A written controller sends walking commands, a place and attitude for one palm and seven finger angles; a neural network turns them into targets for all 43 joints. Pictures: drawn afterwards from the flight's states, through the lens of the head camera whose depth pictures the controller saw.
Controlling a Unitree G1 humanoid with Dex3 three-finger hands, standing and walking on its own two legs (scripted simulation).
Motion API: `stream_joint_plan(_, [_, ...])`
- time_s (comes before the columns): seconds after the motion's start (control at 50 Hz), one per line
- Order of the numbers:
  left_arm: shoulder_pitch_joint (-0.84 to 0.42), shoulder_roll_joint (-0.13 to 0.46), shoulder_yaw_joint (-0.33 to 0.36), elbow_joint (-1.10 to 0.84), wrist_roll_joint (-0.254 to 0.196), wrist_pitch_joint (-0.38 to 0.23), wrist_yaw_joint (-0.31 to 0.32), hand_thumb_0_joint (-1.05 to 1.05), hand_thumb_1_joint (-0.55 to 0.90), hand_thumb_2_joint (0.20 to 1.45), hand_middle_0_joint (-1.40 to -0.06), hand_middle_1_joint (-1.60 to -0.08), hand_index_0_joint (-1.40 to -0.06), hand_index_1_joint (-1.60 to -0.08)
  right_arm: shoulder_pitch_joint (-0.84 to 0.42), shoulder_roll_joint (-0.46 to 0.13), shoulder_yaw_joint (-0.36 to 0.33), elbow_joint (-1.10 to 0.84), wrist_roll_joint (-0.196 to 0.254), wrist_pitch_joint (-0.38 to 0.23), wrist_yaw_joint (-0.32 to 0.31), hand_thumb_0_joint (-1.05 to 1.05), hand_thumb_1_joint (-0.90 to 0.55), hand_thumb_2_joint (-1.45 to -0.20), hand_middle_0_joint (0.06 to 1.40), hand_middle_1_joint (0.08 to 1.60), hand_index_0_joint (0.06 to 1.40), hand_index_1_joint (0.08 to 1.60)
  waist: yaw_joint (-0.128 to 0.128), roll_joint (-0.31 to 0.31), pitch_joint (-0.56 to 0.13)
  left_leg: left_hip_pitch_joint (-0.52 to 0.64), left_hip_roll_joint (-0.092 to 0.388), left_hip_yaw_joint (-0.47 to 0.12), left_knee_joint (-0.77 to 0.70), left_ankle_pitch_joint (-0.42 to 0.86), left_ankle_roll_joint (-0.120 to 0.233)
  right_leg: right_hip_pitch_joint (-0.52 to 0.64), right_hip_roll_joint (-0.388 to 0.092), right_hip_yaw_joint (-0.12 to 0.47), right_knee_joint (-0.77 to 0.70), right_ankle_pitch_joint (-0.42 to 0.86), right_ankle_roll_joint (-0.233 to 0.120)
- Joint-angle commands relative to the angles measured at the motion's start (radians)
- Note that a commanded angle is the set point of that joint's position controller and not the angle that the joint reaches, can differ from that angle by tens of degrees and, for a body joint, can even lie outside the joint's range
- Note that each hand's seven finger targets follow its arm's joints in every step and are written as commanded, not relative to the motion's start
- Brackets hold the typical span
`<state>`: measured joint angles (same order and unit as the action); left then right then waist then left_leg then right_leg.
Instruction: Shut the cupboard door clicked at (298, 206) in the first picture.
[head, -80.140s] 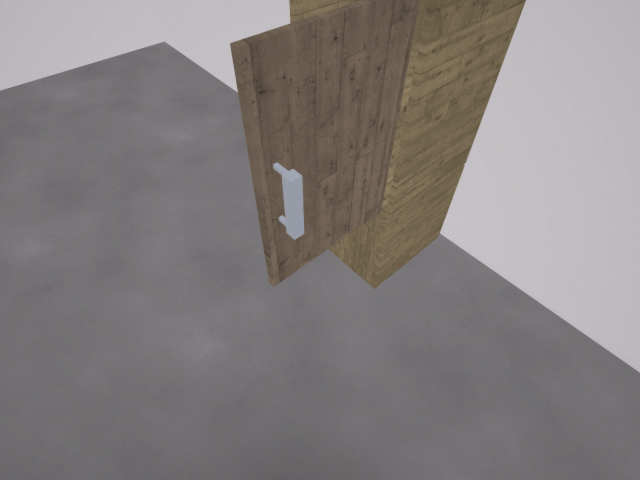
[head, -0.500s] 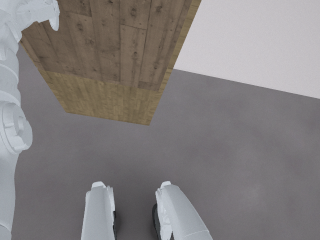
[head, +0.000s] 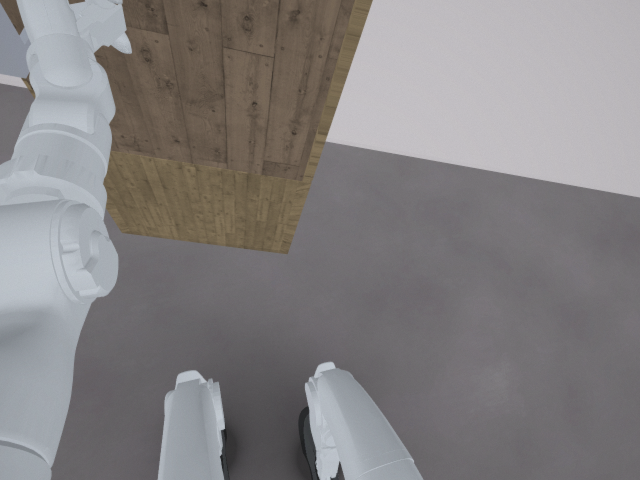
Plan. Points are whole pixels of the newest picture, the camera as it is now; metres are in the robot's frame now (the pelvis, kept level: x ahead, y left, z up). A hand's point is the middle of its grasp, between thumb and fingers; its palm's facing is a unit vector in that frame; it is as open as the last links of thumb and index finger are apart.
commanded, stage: pull the fist back off the door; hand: left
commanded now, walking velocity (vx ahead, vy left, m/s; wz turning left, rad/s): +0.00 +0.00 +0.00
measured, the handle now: out of the picture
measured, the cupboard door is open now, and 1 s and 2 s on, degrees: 0 0 0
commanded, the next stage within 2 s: draw the hand back to the body in 0.58 s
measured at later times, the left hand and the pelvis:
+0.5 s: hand (152, 46) +0.58 +0.11 +0.11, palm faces +0.18 -0.98 -0.02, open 3.2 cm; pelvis +0.05 -0.02 +0.05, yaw +0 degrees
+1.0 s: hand (85, 76) +0.48 +0.15 +0.16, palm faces +0.17 -0.98 -0.03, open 3.1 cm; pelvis +0.08 -0.02 +0.10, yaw +1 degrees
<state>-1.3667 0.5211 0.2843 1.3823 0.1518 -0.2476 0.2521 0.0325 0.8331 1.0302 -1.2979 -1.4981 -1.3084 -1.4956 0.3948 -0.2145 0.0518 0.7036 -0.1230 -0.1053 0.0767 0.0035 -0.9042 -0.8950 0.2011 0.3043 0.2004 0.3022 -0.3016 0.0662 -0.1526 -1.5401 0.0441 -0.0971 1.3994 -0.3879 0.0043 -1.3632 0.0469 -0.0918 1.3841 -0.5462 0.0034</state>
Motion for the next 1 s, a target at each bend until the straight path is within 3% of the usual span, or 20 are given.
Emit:
stream_joint_plan(0.0, [-0.621, 0.056, -0.045, -0.206, -0.035, -0.099, -0.088, 0.0, 0.9, 0.9, -1.3, -1.5, -1.3, -1.5, 0.215, -0.25, -0.082, -0.02, 0.023, 0.008, -0.015, 0.0, -0.9, -0.9, 0.2, 0.3, 0.2, 0.3, -0.082, 0.256, -0.462, 0.731, 0.009, -0.102, -0.232, -0.248, 0.013, -0.065, 0.018, 0.022, -0.258, -0.046, -0.037])
stream_joint_plan(0.06, [-0.56, 0.043, -0.04, -0.247, -0.076, -0.118, -0.121, 0.0, 0.9, 0.9, -1.3, -1.5, -1.3, -1.5, 0.223, -0.243, -0.079, -0.028, 0.029, 0.007, -0.017, 0.0, -0.9, -0.9, 0.2, 0.3, 0.2, 0.3, -0.053, 0.254, -0.498, 0.739, 0.007, -0.087, -0.236, -0.213, 0.017, -0.018, 0.018, 0.028, -0.268, -0.025, -0.036])
stream_joint_plan(0.12, [-0.459, 0.037, -0.021, -0.257, -0.107, -0.123, -0.133, 0.0, 0.9, 0.9, -1.3, -1.5, -1.3, -1.5, 0.23, -0.238, -0.082, -0.034, 0.035, 0.017, -0.018, 0.0, -0.9, -0.9, 0.2, 0.3, 0.2, 0.3, -0.028, 0.179, -0.489, 0.702, 0.003, -0.058, -0.233, -0.173, 0.024, 0.061, 0.02, 0.038, -0.292, -0.008, -0.031])
stream_joint_plan(0.16, [-0.418, 0.019, -0.021, -0.277, -0.118, -0.134, -0.133, 0.0, 0.9, 0.9, -1.3, -1.5, -1.3, -1.5, 0.23, -0.233, -0.085, -0.037, 0.038, 0.023, -0.018, 0.0, -0.9, -0.9, 0.2, 0.3, 0.2, 0.3, -0.015, 0.184, -0.489, 0.707, 0.002, -0.046, -0.235, -0.14, 0.025, 0.084, 0.017, 0.041, -0.299, 0.015, -0.03])
stream_joint_plan(0.26, [-0.249, 0.039, 0.047, -0.396, -0.137, -0.176, -0.115, 0.0, 0.9, 0.9, -1.3, -1.5, -1.3, -1.5, 0.227, -0.216, -0.101, -0.06, 0.044, 0.051, -0.012, 0.0, -0.9, -0.9, 0.2, 0.3, 0.2, 0.3, 0.059, 0.153, -0.577, 0.746, -0.004, 0.004, -0.232, 0.049, 0.027, 0.248, 0.02, 0.055, -0.322, 0.133, -0.027])
stream_joint_plan(0.32, [-0.145, 0.038, 0.069, -0.408, -0.135, -0.196, -0.102, 0.0, 0.9, 0.9, -1.3, -1.5, -1.3, -1.5, 0.215, -0.204, -0.104, -0.071, 0.049, 0.073, -0.009, 0.0, -0.9, -0.9, 0.2, 0.3, 0.2, 0.3, 0.075, 0.076, -0.526, 0.697, -0.009, 0.036, -0.239, 0.075, 0.031, 0.344, 0.02, 0.069, -0.349, 0.177, -0.016])
stream_joint_plan(0.38, [-0.075, 0.05, 0.103, -0.472, -0.136, -0.235, -0.089, 0.0, 0.9, 0.9, -1.3, -1.5, -1.3, -1.5, 0.196, -0.193, -0.112, -0.082, 0.052, 0.085, -0.011, 0.0, -0.9, -0.9, 0.2, 0.3, 0.2, 0.3, 0.1, 0.051, -0.543, 0.691, -0.015, 0.059, -0.236, 0.143, 0.032, 0.427, 0.016, 0.084, -0.342, 0.29, -0.01])
stream_joint_plan(0.44, [0.033, 0.009, 0.09, -0.553, -0.145, -0.28, -0.096, 0.0, 0.9, 0.9, -1.3, -1.5, -1.3, -1.5, 0.179, -0.182, -0.121, -0.097, 0.053, 0.092, -0.01, 0.0, -0.9, -0.9, 0.2, 0.3, 0.2, 0.3, 0.13, 0.046, -0.58, 0.744, -0.024, 0.074, -0.241, 0.237, 0.029, 0.496, 0.013, 0.091, -0.329, 0.43, -0.009])
stream_joint_plan(0.48, [0.128, -0.05, 0.055, -0.565, -0.148, -0.29, -0.11, 0.0, 0.9, 0.9, -1.3, -1.5, -1.3, -1.5, 0.162, -0.176, -0.129, -0.101, 0.059, 0.103, -0.009, 0.0, -0.9, -0.9, 0.2, 0.3, 0.2, 0.3, 0.134, 0.022, -0.558, 0.77, -0.026, 0.082, -0.249, 0.274, 0.024, 0.51, 0.009, 0.087, -0.332, 0.493, -0.005])
stream_joint_plan(0.52, [0.123, -0.091, 0.021, -0.55, -0.158, -0.284, -0.122, 0.0, 0.9, 0.9, -1.3, -1.5, -1.3, -1.5, 0.155, -0.174, -0.132, -0.095, 0.063, 0.113, -0.011, 0.0, -0.9, -0.9, 0.2, 0.3, 0.2, 0.3, 0.111, -0.016, -0.497, 0.756, -0.029, 0.088, -0.254, 0.258, 0.028, 0.509, 0.006, 0.089, -0.349, 0.509, 0.003])
stream_joint_plan(0.58, [0.118, -0.124, 0.0, -0.539, -0.178, -0.285, -0.137, 0.0, 0.9, 0.9, -1.3, -1.5, -1.3, -1.5, 0.138, -0.172, -0.136, -0.091, 0.07, 0.122, -0.021, 0.0, -0.9, -0.9, 0.2, 0.3, 0.2, 0.3, 0.104, -0.036, -0.477, 0.773, -0.034, 0.091, -0.25, 0.266, 0.028, 0.506, 0.001, 0.096, -0.359, 0.539, 0.006])
stream_joint_plan(0.62, [0.108, -0.113, 0.005, -0.549, -0.185, -0.298, -0.146, 0.0, 0.9, 0.9, -1.3, -1.5, -1.3, -1.5, 0.126, -0.172, -0.136, -0.09, 0.068, 0.126, -0.026, 0.0, -0.9, -0.9, 0.2, 0.3, 0.2, 0.3, 0.111, -0.032, -0.489, 0.782, -0.037, 0.087, -0.252, 0.27, 0.027, 0.52, -0.001, 0.099, -0.354, 0.551, 0.006])
stream_joint_plan(0.68, [0.111, -0.172, -0.044, -0.571, -0.187, -0.326, -0.16, 0.0, 0.9, 0.9, -1.3, -1.5, -1.3, -1.5, 0.107, -0.167, -0.141, -0.087, 0.067, 0.128, -0.029, 0.0, -0.9, -0.9, 0.2, 0.3, 0.2, 0.3, 0.112, 0.024, -0.513, 0.88, -0.033, 0.075, -0.247, 0.338, 0.021, 0.458, 0.0, 0.084, -0.341, 0.556, -0.003])
stream_joint_plan(0.74, [0.293, -0.119, -0.001, -0.699, -0.21, -0.315, -0.178, 0.0, 0.9, 0.9, -1.3, -1.5, -1.3, -1.5, 0.083, -0.173, -0.141, -0.138, 0.081, 0.138, -0.029, 0.0, -0.9, -0.9, 0.2, 0.3, 0.2, 0.3, 0.192, 0.052, -0.619, 0.978, -0.037, 0.083, -0.288, 0.421, 0.017, 0.567, 0.005, 0.085, -0.352, 0.625, -0.012])
stream_joint_plan(0.76, [0.33, -0.129, -0.016, -0.751, -0.218, -0.3, -0.184, 0.0, 0.9, 0.9, -1.3, -1.5, -1.3, -1.5, 0.064, -0.166, -0.137, -0.15, 0.09, 0.142, -0.029, 0.0, -0.9, -0.9, 0.2, 0.3, 0.2, 0.3, 0.2, 0.067, -0.617, 1.006, -0.035, 0.085, -0.308, 0.437, 0.014, 0.59, 0.003, 0.08, -0.364, 0.642, -0.013])
stream_joint_plan(0.8, [0.454, -0.167, -0.042, -0.823, -0.241, -0.255, -0.193, 0.0, 0.9, 0.9, -1.3, -1.5, -1.3, -1.5, 0.045, -0.159, -0.133, -0.181, 0.108, 0.147, -0.032, 0.0, -0.9, -0.9, 0.2, 0.3, 0.2, 0.3, 0.213, 0.009, -0.571, 1.021, -0.037, 0.095, -0.352, 0.426, 0.018, 0.649, 0.01, 0.075, -0.41, 0.656, -0.008])
stream_joint_plan(0.84, [0.538, -0.134, -0.016, -0.878, -0.265, -0.209, -0.196, 0.0, 0.9, 0.9, -1.3, -1.5, -1.3, -1.5, 0.034, -0.16, -0.126, -0.203, 0.122, 0.149, -0.044, 0.0, -0.9, -0.9, 0.2, 0.3, 0.2, 0.3, 0.228, -0.054, -0.52, 0.985, -0.041, 0.105, -0.394, 0.376, 0.023, 0.733, 0.009, 0.083, -0.448, 0.672, -0.002])
stream_joint_plan(0.88, [0.564, -0.14, -0.026, -0.925, -0.279, -0.181, -0.2, 0.0, 0.9, 0.9, -1.3, -1.5, -1.3, -1.5, 0.008, -0.153, -0.119, -0.213, 0.135, 0.146, -0.058, 0.0, -0.9, -0.9, 0.2, 0.3, 0.2, 0.3, 0.221, -0.097, -0.427, 0.956, -0.043, 0.113, -0.436, 0.304, 0.028, 0.761, 0.007, 0.086, -0.494, 0.634, 0.006])
stream_joint_plan(0.92, [0.566, -0.131, -0.029, -0.974, -0.285, -0.18, -0.204, 0.0, 0.9, 0.9, -1.3, -1.5, -1.3, -1.5, -0.014, -0.15, -0.115, -0.212, 0.14, 0.137, -0.071, 0.0, -0.9, -0.9, 0.2, 0.3, 0.2, 0.3, 0.215, -0.104, -0.363, 0.957, -0.042, 0.115, -0.466, 0.246, 0.031, 0.77, 0.003, 0.094, -0.532, 0.576, 0.01])
stream_joint_plan(0.98, [0.611, -0.158, -0.07, -1.019, -0.295, -0.19, -0.226, 0.0, 0.9, 0.9, -1.3, -1.5, -1.3, -1.5, -0.046, -0.148, -0.109, -0.208, 0.146, 0.116, -0.084, 0.0, -0.9, -0.9, 0.2, 0.3, 0.2, 0.3, 0.213, -0.048, -0.307, 1.027, -0.039, 0.107, -0.506, 0.21, 0.028, 0.744, 0.006, 0.085, -0.572, 0.475, 0.002])
